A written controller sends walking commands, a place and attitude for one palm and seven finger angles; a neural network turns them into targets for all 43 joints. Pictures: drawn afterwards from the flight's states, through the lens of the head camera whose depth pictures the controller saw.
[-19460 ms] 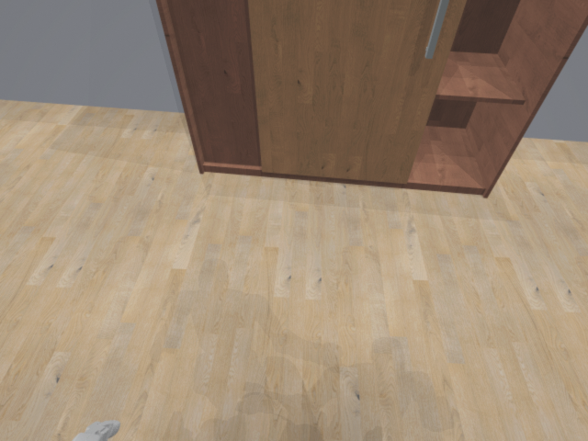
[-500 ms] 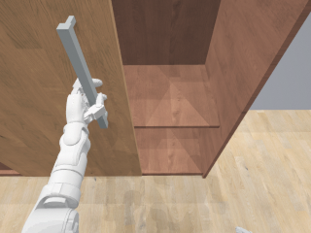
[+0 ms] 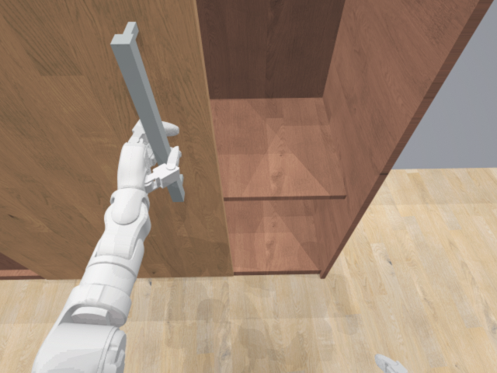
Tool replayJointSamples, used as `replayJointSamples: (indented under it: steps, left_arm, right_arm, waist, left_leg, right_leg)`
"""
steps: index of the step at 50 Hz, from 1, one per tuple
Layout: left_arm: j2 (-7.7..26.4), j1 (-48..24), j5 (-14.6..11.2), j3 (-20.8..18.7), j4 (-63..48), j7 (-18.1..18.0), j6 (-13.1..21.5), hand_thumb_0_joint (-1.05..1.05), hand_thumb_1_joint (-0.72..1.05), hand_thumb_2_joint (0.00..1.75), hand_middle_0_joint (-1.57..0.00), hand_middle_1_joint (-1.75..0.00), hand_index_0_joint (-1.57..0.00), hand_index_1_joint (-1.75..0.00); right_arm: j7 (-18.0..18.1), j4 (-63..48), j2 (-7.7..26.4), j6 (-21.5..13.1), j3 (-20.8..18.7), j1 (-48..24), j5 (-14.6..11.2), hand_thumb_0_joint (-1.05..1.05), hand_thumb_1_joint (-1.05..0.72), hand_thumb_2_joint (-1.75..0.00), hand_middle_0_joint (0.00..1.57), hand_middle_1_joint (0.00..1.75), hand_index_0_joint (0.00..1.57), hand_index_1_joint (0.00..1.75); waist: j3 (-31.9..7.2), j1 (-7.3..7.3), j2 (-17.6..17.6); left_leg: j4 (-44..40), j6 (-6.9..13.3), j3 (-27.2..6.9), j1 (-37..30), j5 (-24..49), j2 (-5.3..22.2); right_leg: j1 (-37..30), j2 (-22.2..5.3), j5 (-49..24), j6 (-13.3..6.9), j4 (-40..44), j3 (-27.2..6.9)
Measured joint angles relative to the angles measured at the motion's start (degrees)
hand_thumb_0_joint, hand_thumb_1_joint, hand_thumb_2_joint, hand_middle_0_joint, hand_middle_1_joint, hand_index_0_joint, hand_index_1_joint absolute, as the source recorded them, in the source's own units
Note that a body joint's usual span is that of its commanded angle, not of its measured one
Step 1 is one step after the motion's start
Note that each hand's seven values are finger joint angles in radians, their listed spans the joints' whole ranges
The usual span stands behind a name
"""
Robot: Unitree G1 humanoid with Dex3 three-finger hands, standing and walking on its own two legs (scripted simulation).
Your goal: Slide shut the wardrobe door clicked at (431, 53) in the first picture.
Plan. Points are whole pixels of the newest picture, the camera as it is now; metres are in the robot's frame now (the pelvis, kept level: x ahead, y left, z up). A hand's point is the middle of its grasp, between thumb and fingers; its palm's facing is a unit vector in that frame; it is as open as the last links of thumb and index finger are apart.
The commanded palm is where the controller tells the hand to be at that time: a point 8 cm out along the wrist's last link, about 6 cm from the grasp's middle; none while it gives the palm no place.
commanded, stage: step sideways, sliding the door along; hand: left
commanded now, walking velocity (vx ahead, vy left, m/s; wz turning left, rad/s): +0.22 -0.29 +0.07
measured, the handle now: (160, 131) +0.47 +0.18 +0.11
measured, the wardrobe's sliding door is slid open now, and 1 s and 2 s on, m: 0.35 0.28 0.00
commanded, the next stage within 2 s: none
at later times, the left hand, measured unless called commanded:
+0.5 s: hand (182, 163) +0.42 +0.14 +0.08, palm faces +0.26 -0.95 -0.15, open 6.0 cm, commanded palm +0.40 +0.13 +0.08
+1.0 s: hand (224, 161) +0.43 +0.07 +0.08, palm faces +0.41 -0.89 -0.19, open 6.4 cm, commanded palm +0.40 +0.03 +0.08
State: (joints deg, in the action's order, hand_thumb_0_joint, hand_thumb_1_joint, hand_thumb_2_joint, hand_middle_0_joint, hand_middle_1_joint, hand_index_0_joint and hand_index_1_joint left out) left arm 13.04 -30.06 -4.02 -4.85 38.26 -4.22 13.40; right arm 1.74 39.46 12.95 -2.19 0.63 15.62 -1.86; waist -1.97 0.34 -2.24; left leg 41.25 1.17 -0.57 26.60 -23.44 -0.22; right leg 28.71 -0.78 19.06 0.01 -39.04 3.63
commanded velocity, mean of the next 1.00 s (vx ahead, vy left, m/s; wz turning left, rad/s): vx -0.04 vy -0.29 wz -0.02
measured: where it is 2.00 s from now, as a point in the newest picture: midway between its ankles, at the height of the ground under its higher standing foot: outside the picture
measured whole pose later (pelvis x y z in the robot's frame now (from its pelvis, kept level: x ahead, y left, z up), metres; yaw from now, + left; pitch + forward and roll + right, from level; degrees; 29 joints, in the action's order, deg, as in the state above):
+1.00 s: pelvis +0.08 -0.18 +0.01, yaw +10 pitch -2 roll -1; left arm 12.9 -26.1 -5.3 -3.9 24.5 -9.3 5.8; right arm 1.1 35.4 13.0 -1.9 -2.1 6.2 -2.3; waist 14.3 -4.3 -5.3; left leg 40.2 -5.7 0.1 12.6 -17.3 13.1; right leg 16.0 1.1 16.1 -2.1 -34.4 4.9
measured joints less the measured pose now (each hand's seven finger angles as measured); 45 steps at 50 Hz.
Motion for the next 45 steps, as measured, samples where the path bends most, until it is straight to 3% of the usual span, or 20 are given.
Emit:
replayJointSamples:
  steps: [8,14,17,20,23,26,29,32,34,36,38,39,42,45]
  left_arm:
    - [1.73,-0.98,0.52,0.54,2.49,-0.76,-4.09,-0.01,0.64,0.83,-0.41,-1.38,-0.36,-1.4]
    - [2.12,-1.65,0.27,-1.23,3.41,-1.2,-6.53,0.0,0.66,0.84,-0.4,-1.37,-0.37,-1.4]
    - [2.19,-3.59,0.48,-0.97,3.96,-1.54,-7.73,0.01,0.67,0.84,-0.39,-1.36,-0.36,-1.4]
    - [1.63,-4.86,-0.33,-0.06,3.48,-2.28,-8.26,0.02,0.69,0.84,-0.39,-1.37,-0.33,-1.4]
    - [2.53,-5.06,-2.27,0.39,1.88,-3.19,-8.53,0.02,0.71,0.84,-0.4,-1.38,-0.3,-1.4]
    - [3.25,-5.13,-3.65,-0.43,0.34,-3.83,-9.18,0.03,0.71,0.84,-0.38,-1.36,-0.3,-1.4]
    - [3.41,-5.54,-4.22,-0.65,-0.39,-4.81,-9.93,0.03,0.72,0.84,-0.37,-1.34,-0.3,-1.4]
    - [3.38,-5.7,-4.09,-0.51,-0.82,-5.61,-10.66,0.03,0.72,0.85,-0.36,-1.32,-0.28,-1.4]
    - [2.81,-5.53,-4.12,-1.01,-0.65,-5.93,-10.47,0.04,0.72,0.85,-0.36,-1.31,-0.26,-1.4]
    - [2.05,-5.16,-3.77,-1.08,-0.87,-6.01,-10.28,0.04,0.72,0.86,-0.35,-1.29,-0.25,-1.4]
    - [1.14,-4.37,-3.32,-0.31,-2.0,-6.19,-10.08,0.04,0.72,0.86,-0.35,-1.29,-0.25,-1.4]
    - [0.78,-3.68,-3.17,0.31,-3.08,-6.24,-10.05,0.04,0.72,0.86,-0.35,-1.29,-0.26,-1.4]
    - [0.86,-2.42,-3.1,2.13,-6.16,-5.45,-9.61,0.04,0.72,0.86,-0.36,-1.31,-0.26,-1.4]
    - [0.76,-0.69,-2.91,2.37,-9.15,-5.12,-8.74,0.03,0.71,0.85,-0.39,-1.33,-0.25,-1.4]
  right_arm:
    - [3.47,-1.6,-0.53,3.14,0.15,-1.83,-0.15,0.01,-0.9,-0.9,0.21,0.3,0.2,0.3]
    - [3.4,-0.47,-0.5,4.64,0.12,-2.53,-0.09,0.01,-0.9,-0.9,0.21,0.3,0.2,0.3]
    - [2.99,0.3,-0.14,4.39,-0.37,-2.53,-0.28,0.01,-0.9,-0.9,0.21,0.3,0.2,0.3]
    - [3.09,0.51,1.1,3.64,-0.69,-2.08,-0.28,0.01,-0.9,-0.9,0.21,0.3,0.2,0.3]
    - [3.08,0.18,1.21,3.52,-1.57,-3.0,-0.02,0.01,-0.9,-0.9,0.21,0.3,0.2,0.3]
    - [2.59,-0.32,0.77,3.73,-1.65,-3.99,-0.02,0.01,-0.9,-0.9,0.2,0.3,0.2,0.3]
    - [2.06,-0.76,-0.15,4.0,-0.98,-3.64,-0.45,0.01,-0.9,-0.9,0.2,0.3,0.2,0.3]
    - [1.49,-0.89,-0.93,3.69,-0.2,-2.79,-1.07,0.01,-0.9,-0.9,0.2,0.3,0.2,0.3]
    - [1.21,0.22,-0.89,3.31,-0.29,-3.66,-1.55,0.01,-0.9,-0.9,0.21,0.3,0.2,0.3]
    - [1.27,1.38,-0.88,2.77,-0.67,-4.48,-1.64,0.01,-0.9,-0.9,0.21,0.3,0.2,0.3]
    - [1.62,1.88,-0.29,1.71,-1.1,-5.01,-1.24,0.01,-0.9,-0.9,0.21,0.3,0.2,0.3]
    - [1.85,1.65,0.27,1.16,-1.34,-5.05,-1.0,0.01,-0.9,-0.9,0.21,0.3,0.2,0.3]
    - [1.36,-0.05,0.58,0.51,-2.89,-5.83,-0.03,0.01,-0.9,-0.9,0.2,0.3,0.2,0.3]
    - [0.03,-2.36,0.6,0.0,-3.34,-6.9,0.49,0.01,-0.9,-0.9,0.2,0.3,0.2,0.3]
  waist:
    - [2.73,-0.69,0.1]
    - [4.66,-0.72,-1.78]
    - [6.16,-0.29,-0.63]
    - [6.99,-1.05,0.52]
    - [8.99,-1.99,1.92]
    - [11.9,-2.32,1.15]
    - [13.59,-3.14,0.26]
    - [14.11,-4.34,-0.81]
    - [14.72,-3.38,-2.74]
    - [14.2,-2.61,-2.06]
    - [13.48,-2.64,-0.94]
    - [12.93,-2.92,-0.79]
    - [13.3,-4.6,0.37]
    - [14.94,-5.96,-0.09]
  left_leg:
    - [-1.65,-0.77,1.15,-6.52,-0.55,0.85]
    - [0.02,-2.42,-0.65,-8.25,-1.02,3.64]
    - [3.82,-1.3,0.64,-6.54,1.18,4.15]
    - [-1.76,-0.77,2.38,-8.28,3.41,4.34]
    - [-3.26,-3.13,3.33,-9.93,1.78,4.2]
    - [-4.56,-4.21,2.58,-11.85,2.46,5.56]
    - [-4.59,-6.01,0.81,-13.26,2.22,7.65]
    - [-1.9,-8.07,-1.39,-13.81,-0.02,9.96]
    - [0.47,-6.64,-3.46,-13.03,1.34,11.71]
    - [4.38,-4.49,-3.9,-10.72,-0.08,10.44]
    - [2.46,-3.13,-1.89,-10.49,-0.18,8.34]
    - [-1.88,-2.39,-0.31,-11.71,5.33,8.23]
    - [-7.08,-6.39,1.12,-14.44,3.68,8.57]
    - [-8.5,-8.4,1.25,-16.39,3.08,9.72]
  right_leg:
    - [-5.05,0.9,1.12,-1.01,-0.36,-1.09]
    - [-9.11,3.44,1.21,-3.23,1.71,1.38]
    - [-10.67,3.08,1.13,-4.35,2.63,3.25]
    - [-10.69,2.71,1.63,-4.47,1.7,4.05]
    - [-6.47,2.68,5.54,-2.17,-8.49,0.02]
    - [-3.62,2.42,7.58,-1.72,-14.13,-2.21]
    - [-5.1,0.89,4.16,-1.5,-7.56,-2.22]
    - [-9.64,0.35,-4.31,-0.86,1.66,-0.42]
    - [-11.46,1.67,-4.08,-1.12,2.04,2.46]
    - [-11.96,0.92,-2.39,-2.01,2.38,4.17]
    - [-12.04,-0.14,-1.98,-2.36,3.24,4.88]
    - [-11.4,-0.36,-2.01,-2.24,2.72,5.01]
    - [-7.43,-0.06,1.43,-0.53,-5.43,0.69]
    - [-7.0,0.16,2.18,-0.55,-6.12,-1.41]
